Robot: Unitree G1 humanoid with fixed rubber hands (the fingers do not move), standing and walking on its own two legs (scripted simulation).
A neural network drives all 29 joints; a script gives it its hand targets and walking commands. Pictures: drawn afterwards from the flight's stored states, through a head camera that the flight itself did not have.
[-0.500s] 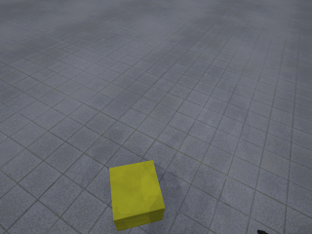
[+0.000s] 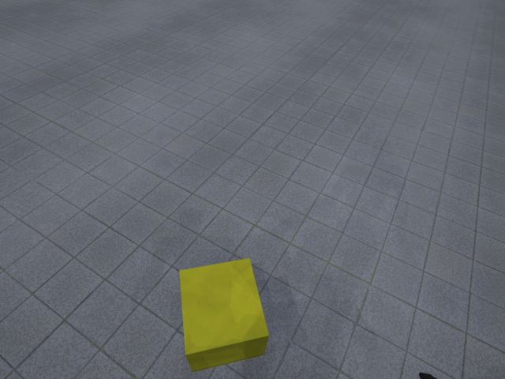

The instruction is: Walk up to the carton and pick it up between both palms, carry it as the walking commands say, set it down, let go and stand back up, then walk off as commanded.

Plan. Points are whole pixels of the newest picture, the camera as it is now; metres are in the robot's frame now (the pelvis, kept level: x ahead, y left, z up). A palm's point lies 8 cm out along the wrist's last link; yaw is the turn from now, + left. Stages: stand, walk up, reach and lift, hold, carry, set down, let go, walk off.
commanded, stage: walk off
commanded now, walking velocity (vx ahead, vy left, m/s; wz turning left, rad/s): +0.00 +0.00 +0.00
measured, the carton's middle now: (221, 313) +0.48 +0.08 -0.67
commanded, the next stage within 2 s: stand in 0.50 s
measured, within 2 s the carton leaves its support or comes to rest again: neither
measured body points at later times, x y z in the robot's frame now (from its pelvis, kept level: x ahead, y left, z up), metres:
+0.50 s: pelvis +0.11 +0.07 -0.02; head +0.12 +0.09 +0.43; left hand +0.08 +0.35 -0.17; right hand +0.24 -0.21 -0.13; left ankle +0.11 +0.17 -0.75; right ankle -0.02 -0.12 -0.69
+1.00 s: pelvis +0.34 +0.08 -0.01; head +0.39 +0.09 +0.44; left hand +0.38 +0.33 -0.15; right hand +0.37 -0.15 -0.16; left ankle +0.24 +0.21 -0.69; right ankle +0.41 +0.02 -0.75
